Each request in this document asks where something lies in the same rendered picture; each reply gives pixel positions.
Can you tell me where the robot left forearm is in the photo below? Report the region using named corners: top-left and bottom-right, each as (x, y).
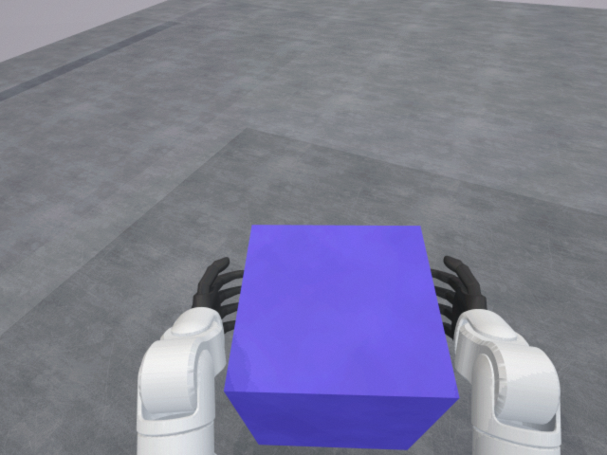
top-left (137, 307), bottom-right (226, 455)

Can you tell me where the robot right forearm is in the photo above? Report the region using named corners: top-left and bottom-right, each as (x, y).
top-left (453, 309), bottom-right (561, 455)

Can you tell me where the carton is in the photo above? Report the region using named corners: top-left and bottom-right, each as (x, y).
top-left (224, 225), bottom-right (459, 450)

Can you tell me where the right robot hand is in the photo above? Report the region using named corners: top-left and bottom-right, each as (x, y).
top-left (431, 256), bottom-right (487, 340)

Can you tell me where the left robot hand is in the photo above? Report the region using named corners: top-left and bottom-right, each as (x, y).
top-left (191, 257), bottom-right (244, 334)

